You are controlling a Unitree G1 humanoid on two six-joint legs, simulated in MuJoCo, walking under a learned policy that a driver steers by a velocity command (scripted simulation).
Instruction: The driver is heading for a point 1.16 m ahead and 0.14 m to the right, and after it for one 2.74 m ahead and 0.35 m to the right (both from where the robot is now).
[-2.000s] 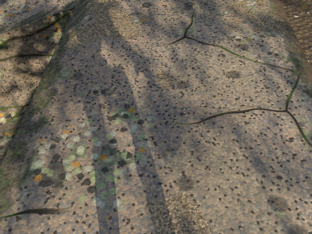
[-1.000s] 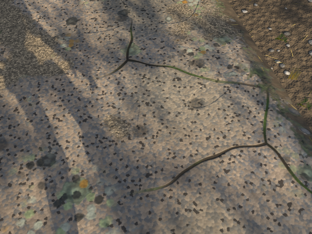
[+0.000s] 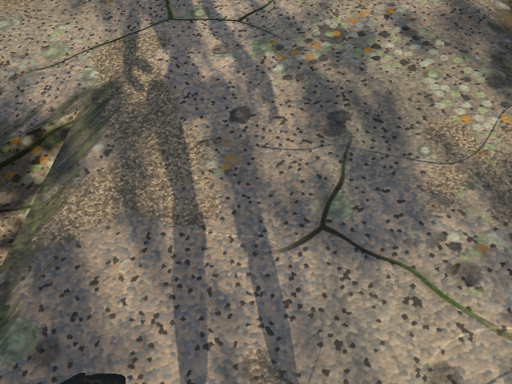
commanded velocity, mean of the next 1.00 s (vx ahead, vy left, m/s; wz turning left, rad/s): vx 0.17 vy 0.00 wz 0.06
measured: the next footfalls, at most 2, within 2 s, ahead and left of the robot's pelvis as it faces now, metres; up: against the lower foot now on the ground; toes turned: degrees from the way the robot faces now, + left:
left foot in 0.20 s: +0.07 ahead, +0.14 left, +0.00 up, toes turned -2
left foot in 1.20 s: +0.50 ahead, +0.16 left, +0.00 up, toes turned +2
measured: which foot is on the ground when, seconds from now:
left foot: up 0.00-0.18, down 0.20-0.74, up 0.76-1.00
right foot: down 0.00-1.00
